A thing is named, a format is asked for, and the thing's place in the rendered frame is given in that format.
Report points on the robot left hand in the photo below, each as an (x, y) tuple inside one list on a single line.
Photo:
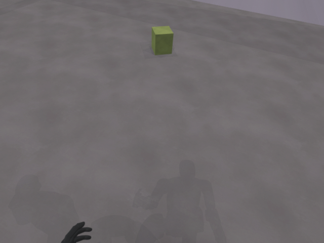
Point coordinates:
[(71, 236)]

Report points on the carton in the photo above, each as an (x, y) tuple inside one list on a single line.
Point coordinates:
[(162, 40)]

